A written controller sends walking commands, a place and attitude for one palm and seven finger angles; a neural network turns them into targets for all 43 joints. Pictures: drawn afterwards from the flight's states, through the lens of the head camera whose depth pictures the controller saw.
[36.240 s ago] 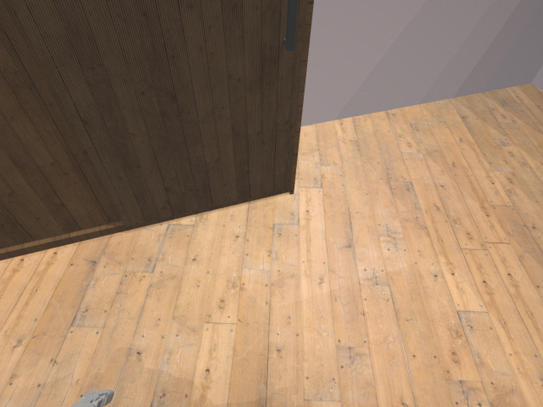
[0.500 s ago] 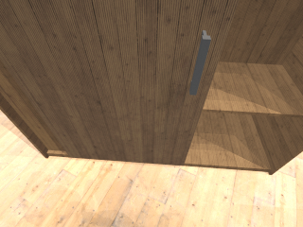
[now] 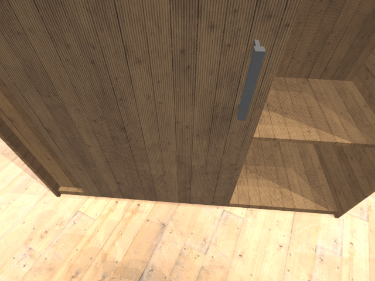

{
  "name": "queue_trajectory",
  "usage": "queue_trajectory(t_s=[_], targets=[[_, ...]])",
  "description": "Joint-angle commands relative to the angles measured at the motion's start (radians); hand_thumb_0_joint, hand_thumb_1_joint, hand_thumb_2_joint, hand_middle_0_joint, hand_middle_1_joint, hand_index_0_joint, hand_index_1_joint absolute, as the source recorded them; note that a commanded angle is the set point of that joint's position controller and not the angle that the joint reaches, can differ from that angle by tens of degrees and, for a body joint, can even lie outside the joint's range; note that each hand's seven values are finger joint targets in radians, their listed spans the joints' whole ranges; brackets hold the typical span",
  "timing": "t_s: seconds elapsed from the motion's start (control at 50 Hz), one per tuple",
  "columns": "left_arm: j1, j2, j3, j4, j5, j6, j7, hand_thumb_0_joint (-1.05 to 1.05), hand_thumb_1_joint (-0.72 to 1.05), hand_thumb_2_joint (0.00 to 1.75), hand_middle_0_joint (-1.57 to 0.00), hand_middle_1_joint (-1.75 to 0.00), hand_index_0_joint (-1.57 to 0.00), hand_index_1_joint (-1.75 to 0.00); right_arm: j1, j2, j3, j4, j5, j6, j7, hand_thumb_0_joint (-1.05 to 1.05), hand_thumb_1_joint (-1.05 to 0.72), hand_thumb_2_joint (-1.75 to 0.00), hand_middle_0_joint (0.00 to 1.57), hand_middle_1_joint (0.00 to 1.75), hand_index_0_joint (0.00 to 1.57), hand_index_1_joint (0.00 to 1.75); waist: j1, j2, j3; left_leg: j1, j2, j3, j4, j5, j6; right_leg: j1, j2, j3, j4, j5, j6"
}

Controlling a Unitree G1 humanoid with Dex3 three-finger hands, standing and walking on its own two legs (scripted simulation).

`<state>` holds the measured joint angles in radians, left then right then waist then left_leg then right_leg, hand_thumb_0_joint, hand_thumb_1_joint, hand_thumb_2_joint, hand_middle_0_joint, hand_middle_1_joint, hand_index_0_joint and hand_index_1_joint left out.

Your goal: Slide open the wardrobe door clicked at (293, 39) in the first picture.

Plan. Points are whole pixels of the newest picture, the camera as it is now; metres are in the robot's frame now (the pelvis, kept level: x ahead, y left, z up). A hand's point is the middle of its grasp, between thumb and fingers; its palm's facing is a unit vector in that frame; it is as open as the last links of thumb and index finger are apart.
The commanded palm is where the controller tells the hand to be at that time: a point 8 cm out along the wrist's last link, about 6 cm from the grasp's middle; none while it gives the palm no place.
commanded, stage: look to check the result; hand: right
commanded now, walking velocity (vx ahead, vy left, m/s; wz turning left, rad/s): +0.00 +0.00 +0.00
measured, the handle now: (248, 83) +0.58 -0.12 +0.11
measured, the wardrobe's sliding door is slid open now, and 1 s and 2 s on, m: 0.60 0.60 0.60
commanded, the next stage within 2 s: stand and wait in 0.08 s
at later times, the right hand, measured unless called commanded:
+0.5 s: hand out of the picture +0.02 -0.17 -0.18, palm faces +0.00 +0.98 -0.19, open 7.4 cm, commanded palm none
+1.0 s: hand out of the picture +0.04 -0.19 -0.17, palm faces -0.01 +0.97 -0.23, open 7.4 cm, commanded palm none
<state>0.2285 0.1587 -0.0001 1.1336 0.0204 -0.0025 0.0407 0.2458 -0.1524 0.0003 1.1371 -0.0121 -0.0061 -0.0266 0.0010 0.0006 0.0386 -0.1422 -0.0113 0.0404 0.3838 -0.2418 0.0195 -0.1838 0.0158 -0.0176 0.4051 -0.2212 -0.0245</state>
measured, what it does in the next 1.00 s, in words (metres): stands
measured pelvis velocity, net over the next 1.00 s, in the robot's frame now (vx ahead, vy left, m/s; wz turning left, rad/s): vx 0.00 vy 0.01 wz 0.01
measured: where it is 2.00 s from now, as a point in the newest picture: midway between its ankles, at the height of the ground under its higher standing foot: outside the picture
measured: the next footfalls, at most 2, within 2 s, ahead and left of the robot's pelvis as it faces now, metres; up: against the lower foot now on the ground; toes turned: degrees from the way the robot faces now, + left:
none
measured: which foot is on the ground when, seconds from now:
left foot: down 0.00-1.00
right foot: down 0.00-1.00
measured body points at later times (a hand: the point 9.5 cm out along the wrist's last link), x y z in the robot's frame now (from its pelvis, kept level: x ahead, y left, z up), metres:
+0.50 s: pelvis +0.01 +0.01 +0.00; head +0.03 +0.01 +0.45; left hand +0.01 +0.23 -0.16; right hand +0.02 -0.22 -0.16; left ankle -0.02 +0.11 -0.74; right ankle +0.00 -0.10 -0.74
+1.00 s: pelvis +0.00 +0.01 +0.00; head +0.02 +0.01 +0.45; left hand +0.03 +0.26 -0.15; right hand +0.04 -0.24 -0.15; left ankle -0.02 +0.11 -0.74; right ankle +0.00 -0.10 -0.74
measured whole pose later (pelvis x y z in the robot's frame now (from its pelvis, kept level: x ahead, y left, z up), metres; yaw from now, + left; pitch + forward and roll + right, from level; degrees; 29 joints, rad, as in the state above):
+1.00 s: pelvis +0.00 +0.01 +0.00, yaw +1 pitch -1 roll +0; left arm 0.19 0.21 0.00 1.14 0.02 -0.01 0.03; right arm 0.20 -0.21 -0.01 1.13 -0.01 -0.01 -0.02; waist 0.00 0.00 0.04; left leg -0.10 -0.03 0.03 0.34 -0.22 0.03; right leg -0.14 0.00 -0.02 0.36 -0.21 -0.01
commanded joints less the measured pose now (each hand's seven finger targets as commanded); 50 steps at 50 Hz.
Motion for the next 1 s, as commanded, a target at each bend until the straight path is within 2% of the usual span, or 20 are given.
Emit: queue_trajectory(t_s=[0.0,0.02,0.22,0.24,0.46,0.48,0.6,0.7,0.8,0.84,0.92,0.98], targets=[[0.054,0.104,0.017,-0.027,-0.003,-0.009,0.008,0.00,0.90,0.90,-0.20,-0.30,-0.20,-0.30,0.052,-0.107,-0.021,-0.021,0.003,-0.014,-0.010,0.00,-0.90,-0.90,0.20,0.30,0.20,0.30,0.005,0.000,-0.008,-0.018,0.116,-0.090,-0.061,0.175,0.017,0.027,-0.121,0.092,-0.054,0.204,-0.017],[0.051,0.101,0.017,-0.024,-0.003,-0.008,0.007,0.00,0.90,0.90,-0.20,-0.30,-0.20,-0.30,0.050,-0.107,-0.021,-0.019,0.003,-0.012,-0.010,0.00,-0.90,-0.90,0.20,0.30,0.20,0.30,0.005,-0.004,0.009,-0.028,0.113,-0.090,-0.065,0.149,0.017,0.020,-0.120,0.095,-0.062,0.182,-0.016],[0.052,0.105,0.016,-0.021,-0.003,-0.009,0.007,0.00,0.90,0.90,-0.20,-0.30,-0.20,-0.30,0.051,-0.111,-0.021,-0.020,0.004,-0.013,-0.008,0.00,-0.90,-0.90,0.20,0.30,0.20,0.30,0.003,-0.003,0.015,-0.025,0.113,-0.097,-0.072,0.153,0.018,0.028,-0.123,0.090,-0.068,0.183,-0.016],[0.053,0.113,0.018,-0.024,-0.004,-0.010,0.007,0.00,0.90,0.90,-0.20,-0.30,-0.20,-0.30,0.055,-0.121,-0.022,-0.022,0.002,-0.016,-0.009,0.00,-0.90,-0.90,0.20,0.30,0.20,0.30,0.003,0.015,-0.002,-0.015,0.113,-0.099,-0.073,0.177,0.018,0.036,-0.123,0.089,-0.061,0.201,-0.016],[0.049,0.119,0.021,-0.019,-0.004,-0.013,0.008,0.00,0.90,0.90,-0.20,-0.30,-0.20,-0.30,0.042,-0.128,-0.026,-0.027,0.003,-0.019,-0.010,0.00,-0.90,-0.90,0.20,0.30,0.20,0.30,0.004,0.007,-0.013,-0.002,0.116,-0.102,-0.069,0.210,0.022,0.049,-0.127,0.084,-0.063,0.216,-0.015],[0.048,0.119,0.020,-0.019,-0.003,-0.013,0.009,0.00,0.90,0.90,-0.20,-0.30,-0.20,-0.30,0.038,-0.129,-0.026,-0.027,0.004,-0.018,-0.009,0.00,-0.90,-0.90,0.20,0.30,0.20,0.30,0.004,-0.007,-0.006,-0.002,0.117,-0.101,-0.070,0.209,0.022,0.046,-0.126,0.084,-0.063,0.215,-0.014],[0.038,0.126,0.024,-0.019,-0.004,-0.011,0.008,0.00,0.90,0.90,-0.20,-0.30,-0.20,-0.30,0.034,-0.138,-0.027,-0.028,0.003,-0.021,-0.009,0.00,-0.90,-0.90,0.20,0.30,0.20,0.30,0.006,0.007,0.006,-0.009,0.118,-0.106,-0.082,0.214,0.021,0.049,-0.124,0.082,-0.065,0.196,-0.012],[0.027,0.150,0.027,-0.025,-0.004,-0.015,0.008,0.00,0.90,0.90,-0.20,-0.30,-0.20,-0.30,0.019,-0.160,-0.032,-0.035,0.004,-0.025,-0.007,0.00,-0.90,-0.90,0.20,0.30,0.20,0.30,0.006,0.003,-0.025,0.014,0.120,-0.110,-0.079,0.251,0.024,0.063,-0.128,0.082,-0.063,0.221,-0.012],[0.005,0.165,0.029,-0.029,-0.003,-0.013,0.006,0.00,0.90,0.90,-0.20,-0.30,-0.20,-0.30,-0.001,-0.173,-0.033,-0.037,0.003,-0.024,-0.005,0.00,-0.90,-0.90,0.20,0.30,0.20,0.30,0.005,-0.014,0.005,-0.002,0.119,-0.113,-0.094,0.210,0.026,0.055,-0.130,0.086,-0.077,0.194,-0.011],[0.000,0.176,0.029,-0.032,-0.004,-0.013,0.005,0.00,0.90,0.90,-0.20,-0.30,-0.20,-0.30,-0.004,-0.184,-0.034,-0.039,0.001,-0.025,-0.004,0.00,-0.90,-0.90,0.20,0.30,0.20,0.30,0.004,0.004,-0.003,-0.001,0.118,-0.110,-0.098,0.203,0.025,0.062,-0.133,0.089,-0.078,0.197,-0.013],[-0.015,0.194,0.030,-0.034,-0.003,-0.016,0.004,0.00,0.90,0.90,-0.20,-0.30,-0.20,-0.30,-0.023,-0.199,-0.036,-0.042,0.003,-0.026,-0.001,0.00,-0.90,-0.90,0.20,0.30,0.20,0.30,0.005,-0.014,-0.016,0.009,0.121,-0.115,-0.103,0.196,0.027,0.067,-0.134,0.092,-0.087,0.194,-0.012],[-0.026,0.211,0.032,-0.037,-0.003,-0.017,0.002,0.00,0.90,0.90,-0.20,-0.30,-0.20,-0.30,-0.040,-0.218,-0.040,-0.045,0.002,-0.028,0.000,0.00,-0.90,-0.90,0.20,0.30,0.20,0.30,0.004,0.005,-0.025,0.018,0.122,-0.114,-0.105,0.205,0.027,0.071,-0.137,0.094,-0.091,0.201,-0.012]])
